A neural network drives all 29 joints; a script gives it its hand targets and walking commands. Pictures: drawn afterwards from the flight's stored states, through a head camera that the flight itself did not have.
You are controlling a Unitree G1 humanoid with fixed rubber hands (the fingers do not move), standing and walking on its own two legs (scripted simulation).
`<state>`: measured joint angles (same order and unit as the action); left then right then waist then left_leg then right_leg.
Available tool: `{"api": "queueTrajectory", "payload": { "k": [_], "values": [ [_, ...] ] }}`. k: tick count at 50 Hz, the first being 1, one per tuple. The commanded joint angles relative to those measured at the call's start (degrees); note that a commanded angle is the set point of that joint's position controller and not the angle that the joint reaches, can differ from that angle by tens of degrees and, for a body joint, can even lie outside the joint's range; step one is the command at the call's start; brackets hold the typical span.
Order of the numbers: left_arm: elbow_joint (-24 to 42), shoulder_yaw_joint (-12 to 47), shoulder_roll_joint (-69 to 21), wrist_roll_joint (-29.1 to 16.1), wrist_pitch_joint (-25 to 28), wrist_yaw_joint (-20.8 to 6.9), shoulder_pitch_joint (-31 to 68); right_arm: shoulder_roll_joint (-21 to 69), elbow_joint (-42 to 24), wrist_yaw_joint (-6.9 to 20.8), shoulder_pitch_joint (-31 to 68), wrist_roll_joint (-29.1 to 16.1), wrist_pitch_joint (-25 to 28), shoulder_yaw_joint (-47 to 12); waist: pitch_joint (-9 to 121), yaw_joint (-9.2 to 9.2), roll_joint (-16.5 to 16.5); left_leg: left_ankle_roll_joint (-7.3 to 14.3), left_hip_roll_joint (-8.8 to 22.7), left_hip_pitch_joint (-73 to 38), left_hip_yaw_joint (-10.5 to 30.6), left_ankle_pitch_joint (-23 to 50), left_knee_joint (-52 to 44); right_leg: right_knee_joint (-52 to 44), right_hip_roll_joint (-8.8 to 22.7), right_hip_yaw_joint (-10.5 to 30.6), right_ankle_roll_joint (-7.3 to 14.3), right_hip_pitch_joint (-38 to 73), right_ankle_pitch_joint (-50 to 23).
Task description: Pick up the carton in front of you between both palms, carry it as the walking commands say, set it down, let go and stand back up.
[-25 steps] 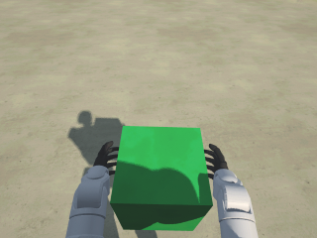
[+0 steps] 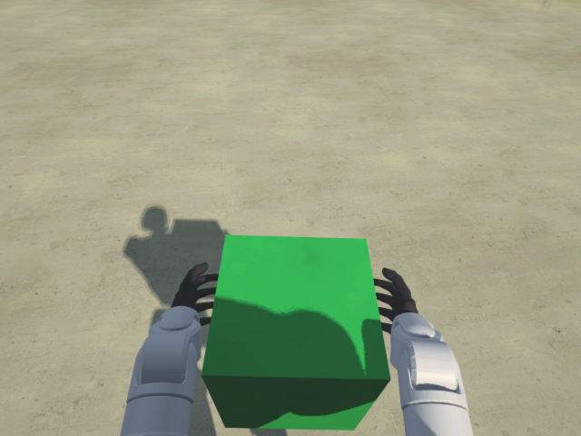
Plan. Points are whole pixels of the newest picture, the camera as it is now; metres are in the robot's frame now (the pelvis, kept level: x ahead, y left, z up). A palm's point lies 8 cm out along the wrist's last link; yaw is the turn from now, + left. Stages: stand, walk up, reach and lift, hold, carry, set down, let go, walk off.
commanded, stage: carry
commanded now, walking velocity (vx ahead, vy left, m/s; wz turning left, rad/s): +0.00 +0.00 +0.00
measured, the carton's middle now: (292, 337) +0.30 +0.00 -0.04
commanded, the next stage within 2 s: hold in 0.38 s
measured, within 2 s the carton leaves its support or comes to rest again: neither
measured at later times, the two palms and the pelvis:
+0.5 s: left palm (197, 321) +0.28 +0.13 +0.04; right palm (418, 335) +0.27 -0.17 +0.04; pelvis -0.01 +0.00 +0.01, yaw -5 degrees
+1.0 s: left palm (193, 300) +0.30 +0.14 +0.05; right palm (414, 344) +0.24 -0.15 +0.06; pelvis -0.01 +0.05 +0.01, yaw -12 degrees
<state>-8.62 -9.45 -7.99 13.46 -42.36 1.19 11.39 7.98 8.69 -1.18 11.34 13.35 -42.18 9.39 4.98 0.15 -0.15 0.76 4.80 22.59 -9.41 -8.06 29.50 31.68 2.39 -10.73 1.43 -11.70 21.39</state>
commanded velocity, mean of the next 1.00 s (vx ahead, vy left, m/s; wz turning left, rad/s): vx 0.00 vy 0.00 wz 0.00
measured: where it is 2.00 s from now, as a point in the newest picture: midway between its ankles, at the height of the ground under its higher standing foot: outside the picture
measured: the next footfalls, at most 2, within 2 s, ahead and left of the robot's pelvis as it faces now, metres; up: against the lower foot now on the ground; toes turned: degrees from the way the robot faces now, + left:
none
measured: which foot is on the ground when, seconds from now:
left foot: down 0.00-1.00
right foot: down 0.00-1.00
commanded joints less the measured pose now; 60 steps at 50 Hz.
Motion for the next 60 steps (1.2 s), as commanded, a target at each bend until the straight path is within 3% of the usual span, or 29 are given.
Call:
{"api": "queueTrajectory", "payload": {
  "k": [1, 19, 20, 21, 22, 25, 26, 30, 33, 38, 46, 60],
  "values": [
    [4.0, 32.1, -50.6, -14.3, 2.2, -12.6, 25.5, 50.6, -3.9, 12.6, 25.4, -14.0, 2.1, -31.8, 13.1, 0.04, 0.2, 0.7, 4.6, -10.9, 5.5, 9.2, -1.9, -6.9, 6.8, 6.1, 0.3, -2.1, -11.1],
    [4.1, 32.2, -50.6, -14.4, 2.0, -12.7, 25.3, 50.6, -4.1, 12.6, 25.3, -14.1, 2.0, -32.0, 13.3, 0.12, 0.0, 0.4, 4.5, -10.5, 5.1, 9.6, -1.4, -6.3, 6.7, 6.2, 0.5, -2.1, -13.0],
    [6.2, 31.1, -51.0, -14.2, 2.3, -12.8, 19.9, 51.8, -0.8, 12.8, 21.2, -13.0, 2.9, -29.6, 4.8, 0.15, -8.2, 1.6, -11.4, -29.9, 12.5, 16.1, -1.0, -12.8, -3.2, 18.8, 0.1, -8.5, -29.0],
    [8.8, 31.2, -48.9, -14.1, 3.3, -12.9, 21.7, 50.8, -1.6, 12.2, 20.4, -11.5, 4.8, -28.3, 7.5, -1.37, -7.0, 1.1, -10.2, -30.9, 14.1, 17.4, -2.1, -13.0, -2.1, 20.7, 0.6, -4.8, -30.6],
    [8.6, 32.2, -48.9, -14.1, 3.4, -13.2, 22.2, 50.4, -1.5, 11.7, 19.3, -10.2, 5.3, -27.9, 8.0, -1.21, -4.5, 0.3, -10.4, -25.6, 13.6, 20.0, -3.3, -11.7, -3.2, 19.9, 0.0, 2.3, -37.0],
    [7.4, 33.7, -49.4, -14.7, 4.4, -13.8, 24.9, 50.4, -0.5, 11.1, 21.2, -10.2, 6.2, -27.5, 9.4, -2.02, -2.5, -0.9, -11.4, -24.0, 13.0, 16.2, -5.3, -12.2, -4.6, 18.3, -0.9, 8.0, -33.5],
    [6.8, 33.7, -49.5, -14.8, 4.6, -14.0, 25.7, 51.0, 0.5, 11.3, 21.9, -10.3, 6.3, -27.5, 8.8, -1.79, -3.2, -0.9, -11.4, -24.0, 13.0, 13.7, -5.8, -13.1, -4.7, 18.1, -1.1, 7.7, -28.9],
    [3.0, 31.1, -51.3, -12.5, 4.6, -13.2, 24.2, 53.2, 0.7, 13.3, 27.3, -13.3, 6.0, -30.9, 7.7, 1.63, -2.2, -0.6, -12.0, -25.7, 12.0, 10.0, -6.6, -13.7, -5.2, 17.4, -2.2, 4.4, -24.2],
    [-0.2, 29.2, -52.2, -11.2, 4.3, -13.2, 24.5, 53.2, 2.4, 14.4, 29.4, -13.4, 5.6, -30.3, 5.4, 2.29, -1.8, -0.5, -11.7, -26.6, 11.8, 6.5, -7.7, -14.5, -5.7, 16.7, -2.3, 1.9, -18.1],
    [-2.5, 28.8, -53.8, -10.9, 3.9, -14.1, 27.0, 53.6, 5.2, 15.6, 31.0, -12.9, 5.5, -28.1, 4.3, 1.24, -0.4, -0.9, -10.7, -31.6, 12.3, 4.7, -8.3, -15.5, -6.4, 15.9, -1.1, -3.9, -10.3],
    [-3.1, 29.9, -55.6, -12.4, 3.4, -15.9, 31.3, 54.6, 7.8, 16.3, 31.7, -11.3, 5.8, -24.8, 6.3, -0.67, 1.2, -2.2, -8.8, -34.0, 13.8, 1.5, -9.8, -15.4, -7.4, 15.3, 0.5, -5.7, -5.7],
    [-6.8, 27.3, -55.9, -11.7, 3.0, -16.4, 32.5, 55.0, 10.2, 17.2, 33.9, -10.3, 6.0, -22.1, 5.9, -0.22, 1.9, -2.5, -7.3, -34.4, 15.4, -1.4, -11.1, -14.9, -7.4, 15.5, 0.5, -6.2, -5.2]
  ]
}}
